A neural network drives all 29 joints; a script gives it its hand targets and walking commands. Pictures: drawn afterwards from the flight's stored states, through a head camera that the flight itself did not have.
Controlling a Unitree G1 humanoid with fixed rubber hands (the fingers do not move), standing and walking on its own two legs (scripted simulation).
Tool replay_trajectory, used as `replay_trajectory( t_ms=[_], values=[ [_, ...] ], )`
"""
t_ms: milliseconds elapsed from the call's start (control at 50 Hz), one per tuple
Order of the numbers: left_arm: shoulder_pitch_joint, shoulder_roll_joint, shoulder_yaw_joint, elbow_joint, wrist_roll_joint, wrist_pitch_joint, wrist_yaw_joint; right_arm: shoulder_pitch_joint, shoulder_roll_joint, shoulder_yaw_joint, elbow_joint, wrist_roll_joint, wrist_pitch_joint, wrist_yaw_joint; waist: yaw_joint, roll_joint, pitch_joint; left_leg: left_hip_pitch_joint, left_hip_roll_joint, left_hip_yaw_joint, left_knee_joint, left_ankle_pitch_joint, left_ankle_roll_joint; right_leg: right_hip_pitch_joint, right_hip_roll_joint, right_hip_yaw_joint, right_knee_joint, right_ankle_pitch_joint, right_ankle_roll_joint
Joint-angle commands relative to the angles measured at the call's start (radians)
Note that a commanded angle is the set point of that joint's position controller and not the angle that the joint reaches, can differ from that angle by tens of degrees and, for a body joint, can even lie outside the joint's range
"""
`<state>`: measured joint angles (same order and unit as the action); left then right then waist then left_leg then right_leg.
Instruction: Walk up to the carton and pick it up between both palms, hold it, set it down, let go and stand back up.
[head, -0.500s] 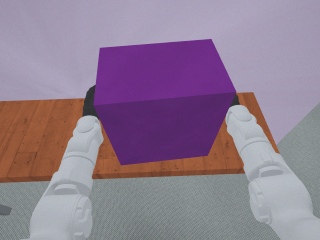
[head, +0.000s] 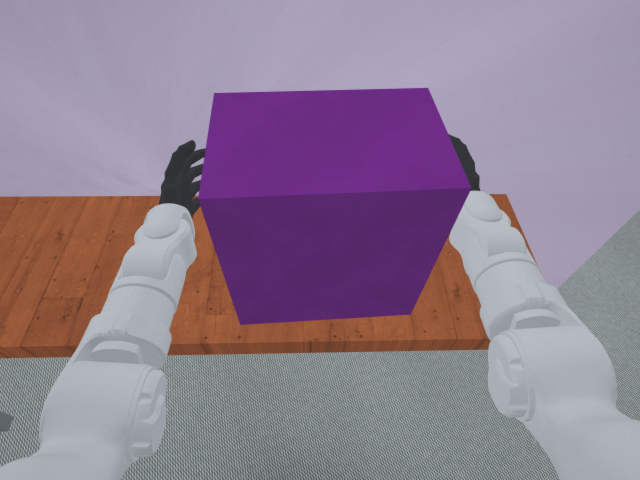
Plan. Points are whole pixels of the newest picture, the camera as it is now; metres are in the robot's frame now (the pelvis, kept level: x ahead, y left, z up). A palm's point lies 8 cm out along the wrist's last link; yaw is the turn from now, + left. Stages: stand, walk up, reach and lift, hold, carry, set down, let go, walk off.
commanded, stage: reach and lift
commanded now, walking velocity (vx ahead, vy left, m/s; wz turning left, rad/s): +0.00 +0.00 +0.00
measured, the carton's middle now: (324, 218) +0.44 +0.01 +0.07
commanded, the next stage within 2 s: none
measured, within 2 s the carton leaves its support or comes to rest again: neither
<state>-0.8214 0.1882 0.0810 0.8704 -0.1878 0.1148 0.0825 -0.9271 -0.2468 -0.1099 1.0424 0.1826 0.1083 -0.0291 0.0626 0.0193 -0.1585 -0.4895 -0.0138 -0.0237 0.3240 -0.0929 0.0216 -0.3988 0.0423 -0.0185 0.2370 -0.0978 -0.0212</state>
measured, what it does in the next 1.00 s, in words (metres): stands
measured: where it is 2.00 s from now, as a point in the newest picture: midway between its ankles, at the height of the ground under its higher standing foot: outside the picture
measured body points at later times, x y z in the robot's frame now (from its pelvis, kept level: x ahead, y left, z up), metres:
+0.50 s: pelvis +0.00 -0.01 +0.00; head +0.05 -0.01 +0.45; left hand +0.44 +0.19 +0.10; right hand +0.47 -0.16 +0.10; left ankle +0.02 +0.10 -0.75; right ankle -0.01 -0.11 -0.75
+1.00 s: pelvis +0.03 -0.01 +0.01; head +0.06 -0.01 +0.46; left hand +0.43 +0.19 +0.10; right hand +0.46 -0.16 +0.10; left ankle +0.02 +0.10 -0.75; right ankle -0.01 -0.11 -0.75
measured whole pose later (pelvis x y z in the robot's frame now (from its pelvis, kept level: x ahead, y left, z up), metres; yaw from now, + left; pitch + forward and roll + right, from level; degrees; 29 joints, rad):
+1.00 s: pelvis +0.03 -0.01 +0.01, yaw +4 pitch +7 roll +0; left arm -0.72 0.00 0.47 0.74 0.28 0.10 -0.03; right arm -0.76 -0.01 -0.46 0.83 -0.29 0.02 0.04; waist 0.00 0.00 -0.07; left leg -0.25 -0.03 -0.07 0.22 -0.09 0.01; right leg -0.14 0.03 -0.08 0.12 -0.11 -0.03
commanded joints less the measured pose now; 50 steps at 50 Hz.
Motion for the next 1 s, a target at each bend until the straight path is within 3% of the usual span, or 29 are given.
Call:
replay_trajectory(
  t_ms=[0,60,160,220,320,420,500,560,640,780,980],
  values=[
    [-0.562,0.135,0.078,-0.187,0.107,-0.158,0.067,-0.584,-0.146,-0.014,-0.214,-0.066,-0.13,0.012,0.049,-0.02,-0.844,0.596,0.053,0.002,0.096,0.474,-0.058,0.004,0.011,-0.02,0.0,0.229,0.024],
    [-0.556,0.097,0.117,-0.101,0.124,-0.16,0.056,-0.581,-0.07,0.05,-0.165,-0.002,-0.126,-0.007,0.068,-0.06,-0.884,0.468,0.03,0.031,0.112,0.526,-0.023,0.163,-0.006,0.001,0.064,0.425,0.066],
    [-0.545,0.058,0.145,-0.088,0.124,-0.195,0.024,-0.585,-0.042,0.089,-0.179,0.024,-0.149,-0.027,0.054,-0.11,-0.853,0.299,0.006,0.047,0.052,0.454,0.001,0.366,-0.016,0.008,0.128,0.586,0.103],
    [-0.574,0.036,0.15,-0.094,0.137,-0.206,0.003,-0.6,-0.015,0.077,-0.193,0.005,-0.151,-0.034,0.039,-0.098,-0.815,0.361,0.003,0.042,0.054,0.46,-0.014,0.311,-0.005,0.001,0.11,0.574,0.096],
    [-0.609,-0.006,0.146,-0.118,0.16,-0.205,-0.016,-0.601,0.011,0.03,-0.183,-0.048,-0.15,-0.025,0.022,-0.054,-0.743,0.473,0.01,0.034,0.055,0.432,-0.045,0.185,0.009,-0.017,0.047,0.416,0.071],
    [-0.629,-0.052,0.145,-0.12,0.185,-0.2,-0.029,-0.598,0.07,-0.027,-0.181,-0.125,-0.144,-0.003,0.015,-0.022,-0.714,0.489,0.012,0.031,0.037,0.353,-0.051,0.148,0.0,-0.031,0.008,0.301,0.058],
    [-0.642,-0.19,0.145,-0.119,0.249,-0.193,-0.066,-0.592,0.254,-0.071,-0.187,-0.245,-0.142,0.042,0.007,0.005,-0.689,0.458,0.007,0.018,0.011,0.29,-0.046,0.191,-0.012,-0.046,-0.012,0.271,0.052],
    [-0.63,-0.46,0.13,-0.115,0.365,-0.16,-0.151,-0.535,0.545,-0.129,-0.174,-0.406,-0.136,0.123,-0.017,0.026,-0.664,0.435,0.002,-0.011,-0.017,0.245,-0.043,0.272,-0.025,-0.052,-0.031,0.266,0.039],
    [-0.586,-0.496,0.138,-0.144,0.42,-0.121,-0.184,-0.463,0.604,-0.166,-0.218,-0.487,-0.132,0.149,-0.045,0.004,-0.64,0.376,-0.005,-0.02,-0.054,0.244,-0.022,0.435,-0.034,-0.046,-0.017,0.363,0.043],
    [-0.554,-0.516,0.141,-0.208,0.445,-0.098,-0.2,-0.409,0.626,-0.14,-0.278,-0.507,-0.145,0.137,-0.06,-0.005,-0.478,0.353,-0.013,-0.03,-0.092,0.284,-0.014,0.586,-0.031,-0.055,0.019,0.545,0.067],
    [-0.468,-0.569,0.096,-0.304,0.458,-0.064,-0.196,-0.339,0.628,-0.075,-0.323,-0.467,-0.167,0.135,-0.057,0.02,-0.45,0.463,-0.01,-0.027,-0.044,0.455,-0.048,0.551,-0.007,-0.069,0.012,0.602,0.055]
  ],
)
